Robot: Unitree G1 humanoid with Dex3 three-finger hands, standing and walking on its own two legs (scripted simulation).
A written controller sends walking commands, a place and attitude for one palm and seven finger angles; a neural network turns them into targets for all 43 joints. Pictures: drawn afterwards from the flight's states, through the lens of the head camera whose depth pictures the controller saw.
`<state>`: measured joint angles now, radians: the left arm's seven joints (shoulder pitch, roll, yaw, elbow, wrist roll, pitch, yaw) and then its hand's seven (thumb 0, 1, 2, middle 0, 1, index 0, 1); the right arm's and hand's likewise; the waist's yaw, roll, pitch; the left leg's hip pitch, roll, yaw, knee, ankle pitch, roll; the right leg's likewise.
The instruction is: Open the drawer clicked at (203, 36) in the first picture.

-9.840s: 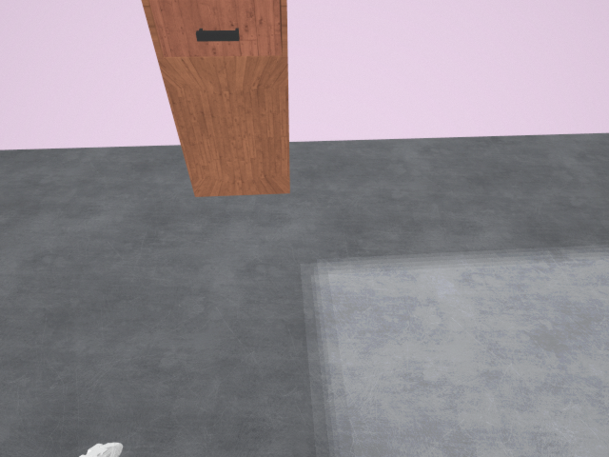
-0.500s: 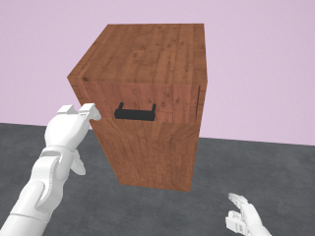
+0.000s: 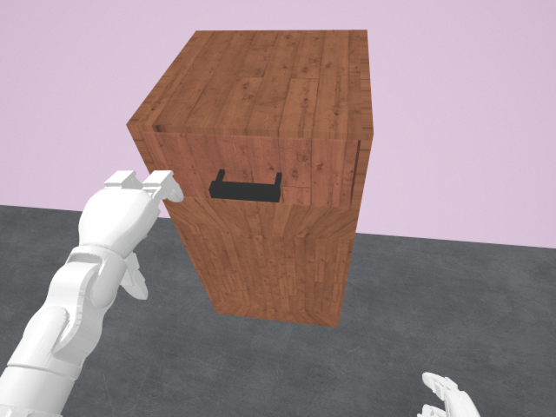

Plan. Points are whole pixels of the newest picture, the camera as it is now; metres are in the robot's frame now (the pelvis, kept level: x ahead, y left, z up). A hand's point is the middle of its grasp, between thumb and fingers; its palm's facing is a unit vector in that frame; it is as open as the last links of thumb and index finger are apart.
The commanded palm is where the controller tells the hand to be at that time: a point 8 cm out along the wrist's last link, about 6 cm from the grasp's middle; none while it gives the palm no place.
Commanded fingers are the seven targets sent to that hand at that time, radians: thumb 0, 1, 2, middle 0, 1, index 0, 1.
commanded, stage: move the hooked fingers above the handle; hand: left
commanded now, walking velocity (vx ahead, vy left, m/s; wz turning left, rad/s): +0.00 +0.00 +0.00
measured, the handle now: (247, 183) +0.53 +0.14 +0.00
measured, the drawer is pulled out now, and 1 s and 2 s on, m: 0.00 0.00 0.00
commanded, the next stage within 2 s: none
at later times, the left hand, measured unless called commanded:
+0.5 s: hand (180, 215) +0.36 +0.20 +0.10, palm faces +0.05 -0.08 -1.00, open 13.8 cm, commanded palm +0.33 +0.21 +0.15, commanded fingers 0.00 -0.50 0.30 -0.30 -1.20 -0.30 -1.20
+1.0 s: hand (224, 196) +0.42 +0.15 +0.08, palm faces +0.02 -0.07 -1.00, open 13.8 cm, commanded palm +0.39 +0.17 +0.14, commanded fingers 0.00 -0.50 0.30 -0.30 -1.20 -0.30 -1.20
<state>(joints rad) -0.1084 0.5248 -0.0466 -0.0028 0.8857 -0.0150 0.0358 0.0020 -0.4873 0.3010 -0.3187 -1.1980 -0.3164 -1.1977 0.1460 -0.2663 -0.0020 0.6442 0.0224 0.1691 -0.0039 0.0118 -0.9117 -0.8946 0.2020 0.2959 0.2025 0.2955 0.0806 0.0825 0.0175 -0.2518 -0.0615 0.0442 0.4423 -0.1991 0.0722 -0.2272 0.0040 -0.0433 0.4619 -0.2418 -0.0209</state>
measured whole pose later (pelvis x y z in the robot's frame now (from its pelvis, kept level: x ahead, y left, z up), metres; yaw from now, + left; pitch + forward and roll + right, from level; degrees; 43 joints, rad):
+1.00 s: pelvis +0.03 -0.03 -0.01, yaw +0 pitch +6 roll +1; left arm -0.44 0.40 -0.21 0.38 0.96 0.09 0.09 0.00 -0.49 0.30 -0.32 -1.20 -0.32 -1.20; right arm 0.17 -0.25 -0.01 0.65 0.04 0.19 -0.03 0.01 -0.91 -0.89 0.20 0.30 0.20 0.30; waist 0.03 0.06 -0.06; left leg -0.34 -0.04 0.04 0.51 -0.27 0.04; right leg -0.33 0.03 -0.04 0.55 -0.32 -0.06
